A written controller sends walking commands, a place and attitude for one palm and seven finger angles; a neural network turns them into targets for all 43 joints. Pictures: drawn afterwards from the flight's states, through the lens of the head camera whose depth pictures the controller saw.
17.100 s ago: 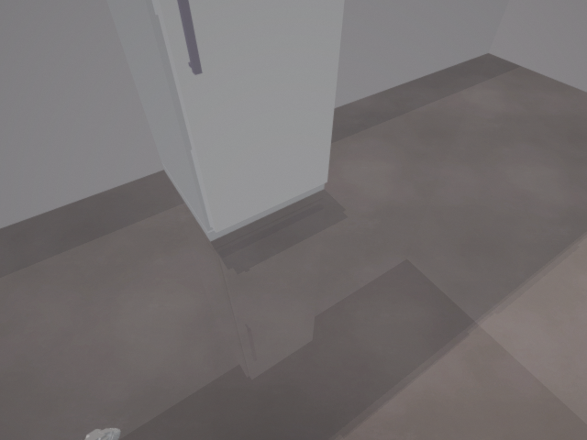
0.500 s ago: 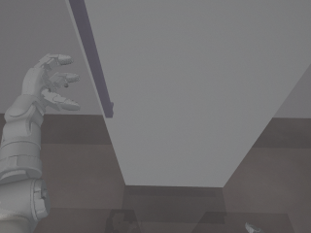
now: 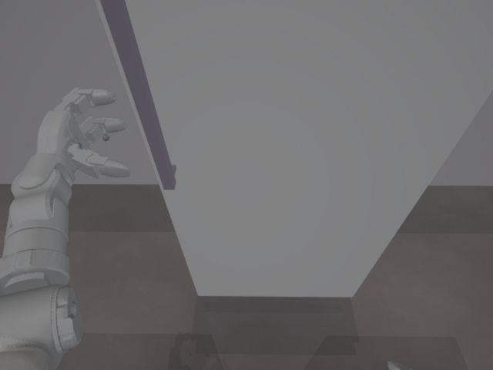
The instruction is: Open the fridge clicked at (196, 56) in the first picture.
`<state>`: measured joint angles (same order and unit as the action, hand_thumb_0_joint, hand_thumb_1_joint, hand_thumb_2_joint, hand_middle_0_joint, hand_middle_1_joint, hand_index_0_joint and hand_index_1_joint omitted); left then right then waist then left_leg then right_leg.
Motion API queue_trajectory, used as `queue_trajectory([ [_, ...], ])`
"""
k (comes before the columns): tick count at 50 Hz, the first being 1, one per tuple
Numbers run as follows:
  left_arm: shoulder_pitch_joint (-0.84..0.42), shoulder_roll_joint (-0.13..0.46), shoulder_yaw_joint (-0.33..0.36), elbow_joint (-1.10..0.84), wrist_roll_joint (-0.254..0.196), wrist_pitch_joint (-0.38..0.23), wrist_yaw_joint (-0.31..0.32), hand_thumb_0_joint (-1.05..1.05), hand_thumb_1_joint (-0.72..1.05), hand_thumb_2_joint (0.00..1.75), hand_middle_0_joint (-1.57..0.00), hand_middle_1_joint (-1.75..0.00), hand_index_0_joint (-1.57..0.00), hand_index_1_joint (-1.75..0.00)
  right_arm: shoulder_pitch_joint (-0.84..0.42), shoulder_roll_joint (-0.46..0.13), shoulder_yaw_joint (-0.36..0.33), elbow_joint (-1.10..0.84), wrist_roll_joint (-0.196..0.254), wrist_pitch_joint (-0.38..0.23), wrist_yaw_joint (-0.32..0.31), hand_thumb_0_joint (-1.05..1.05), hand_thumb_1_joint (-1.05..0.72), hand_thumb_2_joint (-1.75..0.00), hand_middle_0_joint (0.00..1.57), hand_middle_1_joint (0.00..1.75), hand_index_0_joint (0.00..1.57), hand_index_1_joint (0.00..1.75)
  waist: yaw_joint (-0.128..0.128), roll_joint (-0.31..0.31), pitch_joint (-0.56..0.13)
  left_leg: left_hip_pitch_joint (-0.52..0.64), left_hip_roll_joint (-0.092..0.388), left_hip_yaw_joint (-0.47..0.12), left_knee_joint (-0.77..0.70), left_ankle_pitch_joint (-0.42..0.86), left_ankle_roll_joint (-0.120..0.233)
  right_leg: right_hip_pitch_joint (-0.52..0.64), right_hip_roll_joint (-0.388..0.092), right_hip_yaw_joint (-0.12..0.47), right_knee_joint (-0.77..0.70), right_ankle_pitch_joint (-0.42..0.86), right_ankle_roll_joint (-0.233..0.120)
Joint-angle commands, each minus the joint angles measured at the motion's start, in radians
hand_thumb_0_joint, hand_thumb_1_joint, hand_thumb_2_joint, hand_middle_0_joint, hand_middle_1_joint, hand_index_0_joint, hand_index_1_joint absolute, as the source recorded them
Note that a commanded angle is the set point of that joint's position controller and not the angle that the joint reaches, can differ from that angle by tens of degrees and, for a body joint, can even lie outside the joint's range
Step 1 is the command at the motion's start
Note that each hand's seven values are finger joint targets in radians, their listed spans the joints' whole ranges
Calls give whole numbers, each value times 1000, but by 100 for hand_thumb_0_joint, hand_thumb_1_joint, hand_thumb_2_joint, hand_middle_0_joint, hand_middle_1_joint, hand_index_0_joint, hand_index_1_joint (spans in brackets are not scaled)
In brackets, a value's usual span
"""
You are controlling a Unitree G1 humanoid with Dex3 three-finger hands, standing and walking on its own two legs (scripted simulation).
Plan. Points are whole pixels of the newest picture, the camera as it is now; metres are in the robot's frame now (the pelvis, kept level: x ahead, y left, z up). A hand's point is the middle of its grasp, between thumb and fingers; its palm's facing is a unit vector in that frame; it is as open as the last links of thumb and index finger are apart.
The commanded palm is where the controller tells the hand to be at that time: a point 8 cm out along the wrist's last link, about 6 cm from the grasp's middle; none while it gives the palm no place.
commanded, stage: move the hooked fingers beside the handle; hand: left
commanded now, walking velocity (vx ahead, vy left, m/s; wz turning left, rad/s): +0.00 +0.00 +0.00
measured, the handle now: (139, 69) +0.47 +0.17 +0.26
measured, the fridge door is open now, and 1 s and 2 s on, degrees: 0 0 0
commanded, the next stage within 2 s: feel for the door with the fingertips in 0.36 s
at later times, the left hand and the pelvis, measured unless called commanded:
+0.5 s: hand (113, 134) +0.42 +0.22 +0.18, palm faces +0.02 -1.00 -0.02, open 14.0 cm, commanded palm +0.39 +0.27 +0.18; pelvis +0.00 +0.00 +0.00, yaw +0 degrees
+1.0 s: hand (128, 136) +0.43 +0.20 +0.18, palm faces +0.03 -1.00 -0.01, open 13.8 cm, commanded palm +0.41 +0.24 +0.18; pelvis -0.01 +0.00 +0.00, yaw +1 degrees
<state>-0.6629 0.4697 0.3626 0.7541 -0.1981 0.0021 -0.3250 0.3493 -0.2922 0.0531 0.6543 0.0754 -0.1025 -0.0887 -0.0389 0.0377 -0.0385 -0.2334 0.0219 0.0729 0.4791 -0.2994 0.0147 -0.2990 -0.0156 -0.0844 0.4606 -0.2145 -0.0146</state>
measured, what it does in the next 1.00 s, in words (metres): stands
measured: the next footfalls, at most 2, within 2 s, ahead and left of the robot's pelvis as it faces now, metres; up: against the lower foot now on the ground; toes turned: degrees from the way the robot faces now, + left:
none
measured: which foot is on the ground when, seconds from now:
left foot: down 0.00-1.00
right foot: down 0.00-1.00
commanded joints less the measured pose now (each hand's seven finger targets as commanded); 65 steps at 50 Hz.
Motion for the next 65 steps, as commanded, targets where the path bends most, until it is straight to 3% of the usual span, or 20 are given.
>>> queue_trajectory([
  [1, -495, 270, 41, -155, -30, -46, -4, 0, -50, 30, -30, -120, -30, -120, -30, -143, -56, -106, 4, -47, -14, 0, -90, -90, 20, 30, 20, 30, -14, -16, -241, 40, -4, -69, -48, 251, 26, 119, 3, 53, -31, 252, -16],
  [6, -560, 254, 3, -192, -15, -75, 0, 0, -50, 30, -30, -120, -30, -120, -38, -136, -51, -115, 2, -47, -11, 0, -90, -90, 20, 30, 20, 30, -19, 37, -288, 60, -9, -72, -38, 280, 24, 133, 0, 56, -16, 274, -20],
  [9, -558, 238, 6, -159, -28, -83, 3, 0, -50, 30, -30, -120, -30, -120, -37, -135, -50, -109, 2, -51, -13, 0, -90, -90, 20, 30, 20, 30, -17, 9, -290, 60, -9, -77, -36, 274, 22, 124, 2, 53, -16, 269, -19],
  [10, -538, 290, 41, -127, -22, -82, 9, 0, -50, 30, -30, -120, -30, -120, -31, -142, -52, -106, 2, -46, -13, 0, -90, -90, 20, 30, 20, 30, -10, -32, -272, 41, -4, -77, -35, 268, 25, 132, 0, 53, -17, 262, -18],
  [14, -538, 285, 36, -100, -3, -87, 18, 0, -50, 30, -30, -120, -30, -120, -31, -138, -49, -111, 0, -45, -10, 0, -90, -90, 20, 30, 20, 30, -3, 24, -283, 30, -10, -74, -37, 272, 22, 134, -3, 58, -7, 272, -20],
  [20, -501, 295, 54, -145, -16, -106, 4, 0, -50, 30, -30, -120, -30, -120, -28, -140, -56, -128, -2, -40, -6, 0, -90, -90, 20, 30, 20, 30, 8, -25, -327, 47, -3, -69, -32, 325, 26, 181, -1, 56, 1, 329, -18],
  [21, -484, 310, 76, -166, -20, -104, 2, 0, -50, 30, -30, -120, -30, -120, -33, -138, -55, -132, -1, -41, -5, 0, -90, -90, 20, 30, 20, 30, 15, 5, -336, 49, -7, -64, -34, 328, 27, 191, 0, 63, 0, 341, -17],
  [28, -498, 197, -7, -197, -35, -62, 10, 0, -50, 30, -30, -120, -30, -120, -42, -133, -56, -121, 6, -46, -8, 0, -90, -90, 20, 30, 20, 30, -12, -17, -261, 48, -4, -69, -45, 258, 27, 120, 6, 50, -24, 255, -16],
  [30, -537, 202, -16, -192, -31, -56, 25, 0, -50, 30, -30, -120, -30, -120, -40, -136, -55, -111, 6, -45, -9, 0, -90, -90, 20, 30, 20, 30, -20, -10, -242, 43, -3, -72, -45, 230, 27, 103, 3, 51, -31, 217, -16],
  [35, -569, 186, -17, -229, -13, -79, 70, 0, -50, 30, -30, -120, -30, -120, -38, -127, -56, -104, -3, -55, -6, 0, -90, -90, 20, 30, 20, 30, -8, 6, -321, 85, -4, -82, -38, 288, 23, 133, 5, 50, -16, 253, -21],
  [38, -592, 120, -63, -206, -13, -79, 82, 0, -50, 30, -30, -120, -30, -120, -47, -118, -51, -97, 0, -56, -3, 0, -90, -90, 20, 30, 20, 30, -22, 10, -281, 73, -6, -78, -44, 270, 22, 114, 7, 49, -21, 250, -18],
  [40, -586, 133, -53, -183, -13, -82, 88, 0, -50, 30, -30, -120, -30, -120, -43, -124, -53, -92, -1, -56, -3, 0, -90, -90, 20, 30, 20, 30, -19, -43, -272, 63, -4, -80, -44, 262, 26, 123, 5, 47, -22, 243, -18],
  [43, -622, 123, -68, -195, -7, -85, 86, 0, -50, 30, -30, -120, -30, -120, -53, -118, -50, -90, 1, -59, -5, 0, -90, -90, 20, 30, 20, 30, -22, 15, -292, 82, -9, -77, -41, 264, 23, 116, 5, 55, -21, 251, -19],
  [45, -610, 172, -31, -126, -4, -83, 89, 0, -50, 30, -30, -120, -30, -120, -41, -127, -50, -81, -2, -54, -8, 0, -90, -90, 20, 30, 20, 30, -20, -51, -259, 45, -7, -82, -44, 242, 26, 121, 3, 51, -24, 232, -17],
  [48, -670, 123, -70, -139, -2, -97, 85, 0, -50, 30, -30, -120, -30, -120, -44, -118, -47, -81, -1, -61, -7, 0, -90, -90, 20, 30, 20, 30, -28, 22, -282, 74, -12, -83, -40, 253, 21, 100, 3, 53, -18, 239, -20],
  [50, -695, 130, -77, -117, 0, -107, 86, 0, -50, 30, -30, -120, -30, -120, -35, -123, -47, -75, -3, -60, -8, 0, -90, -90, 20, 30, 20, 30, -42, -19, -273, 69, -10, -86, -36, 252, 24, 97, 3, 49, -19, 233, -17],
  [53, -721, 108, -90, -123, -1, -123, 87, 0, -50, 30, -30, -120, -30, -120, -34, -118, -48, -70, -3, -69, -7, 0, -90, -90, 20, 30, 20, 30, -44, 0, -299, 87, -9, -89, -33, 264, 20, 92, 6, 50, -15, 243, -17],
  [59, -705, 128, -70, -100, -8, -151, 79, 0, -50, 30, -30, -120, -30, -120, -29, -125, -48, -63, -4, -77, -6, 0, -90, -90, 20, 30, 20, 30, -38, -37, -301, 70, -10, -89, -39, 247, 22, 108, 7, 51, -15, 235, -17],
  [62, -679, 116, -77, -144, -12, -154, 71, 0, -50, 30, -30, -120, -30, -120, -43, -121, -46, -77, -3, -79, -4, 0, -90, -90, 20, 30, 20, 30, -22, 30, -311, 89, -11, -88, -45, 259, 18, 116, 6, 52, -15, 239, -21],
  [65, -599, 130, -54, -139, -15, -142, 77, 0, -50, 30, -30, -120, -30, -120, -46, -124, -49, -82, -4, -79, -2, 0, -90, -90, 20, 30, 20, 30, -1, -4, -297, 76, -8, -90, -51, 265, 18, 133, 5, 46, -17, 233, -23],
])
